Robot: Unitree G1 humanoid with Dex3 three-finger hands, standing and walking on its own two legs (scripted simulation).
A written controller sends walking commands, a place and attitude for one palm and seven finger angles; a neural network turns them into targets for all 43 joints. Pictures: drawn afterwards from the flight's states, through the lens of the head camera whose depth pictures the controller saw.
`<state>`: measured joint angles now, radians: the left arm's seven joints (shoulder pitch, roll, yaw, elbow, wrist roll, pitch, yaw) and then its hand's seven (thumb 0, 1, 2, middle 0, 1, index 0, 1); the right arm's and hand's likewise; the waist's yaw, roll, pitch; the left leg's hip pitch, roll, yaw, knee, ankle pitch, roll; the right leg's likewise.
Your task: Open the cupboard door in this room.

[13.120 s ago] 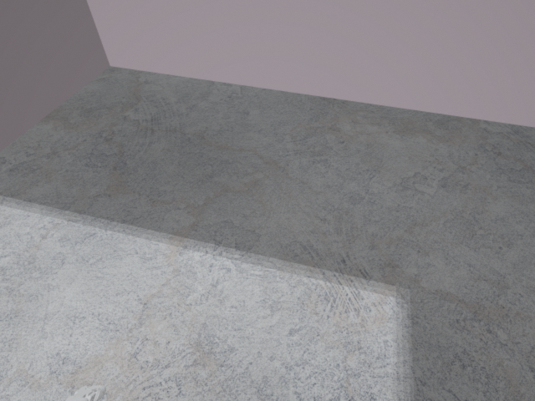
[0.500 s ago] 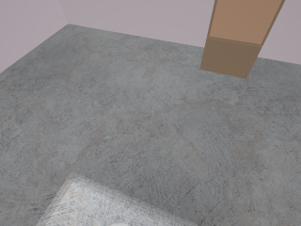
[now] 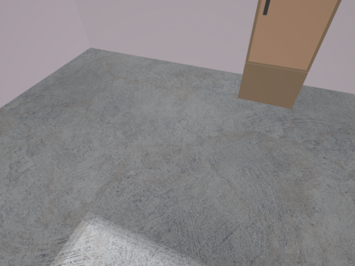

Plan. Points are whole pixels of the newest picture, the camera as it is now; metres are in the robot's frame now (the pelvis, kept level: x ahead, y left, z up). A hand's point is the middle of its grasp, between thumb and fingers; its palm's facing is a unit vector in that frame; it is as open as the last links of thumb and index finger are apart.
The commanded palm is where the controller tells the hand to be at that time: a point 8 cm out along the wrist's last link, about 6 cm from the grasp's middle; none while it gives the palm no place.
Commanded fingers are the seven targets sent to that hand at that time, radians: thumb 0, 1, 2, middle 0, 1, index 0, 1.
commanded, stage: stand and wait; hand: left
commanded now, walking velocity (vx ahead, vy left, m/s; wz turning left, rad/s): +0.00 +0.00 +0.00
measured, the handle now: (267, 2) +1.62 -0.48 +0.04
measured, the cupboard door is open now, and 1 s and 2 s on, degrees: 0 0 0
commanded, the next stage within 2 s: turn or walk to find it in 0.10 s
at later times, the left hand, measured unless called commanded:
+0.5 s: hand out of the picture +0.01 +0.20 -0.18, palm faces +0.09 -0.97 -0.21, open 7.3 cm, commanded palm none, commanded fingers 0.00 0.90 0.90 -0.20 -0.30 -0.20 -0.30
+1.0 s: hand out of the picture -0.01 +0.19 -0.18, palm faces +0.13 -0.97 -0.20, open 7.3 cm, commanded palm none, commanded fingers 0.00 0.90 0.90 -0.20 -0.30 -0.20 -0.30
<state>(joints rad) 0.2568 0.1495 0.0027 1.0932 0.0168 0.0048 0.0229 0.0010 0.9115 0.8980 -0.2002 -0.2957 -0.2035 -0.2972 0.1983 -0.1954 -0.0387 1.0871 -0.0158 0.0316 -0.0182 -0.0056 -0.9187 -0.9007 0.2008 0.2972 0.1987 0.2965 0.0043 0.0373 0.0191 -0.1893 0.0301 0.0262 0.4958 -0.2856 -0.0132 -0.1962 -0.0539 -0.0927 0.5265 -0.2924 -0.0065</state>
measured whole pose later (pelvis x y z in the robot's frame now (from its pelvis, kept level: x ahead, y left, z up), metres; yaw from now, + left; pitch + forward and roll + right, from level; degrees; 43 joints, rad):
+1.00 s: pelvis +0.00 +0.01 +0.00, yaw +4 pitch -1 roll +0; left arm 0.24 0.17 0.02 1.11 0.01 0.02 0.03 0.00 0.91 0.90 -0.20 -0.30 -0.20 -0.30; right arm 0.24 -0.17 -0.02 1.09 -0.02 0.01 -0.02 0.00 -0.91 -0.90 0.20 0.30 0.20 0.30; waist 0.01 0.00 0.06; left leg -0.24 0.01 -0.04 0.52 -0.26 -0.02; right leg -0.20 -0.08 -0.17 0.52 -0.30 0.01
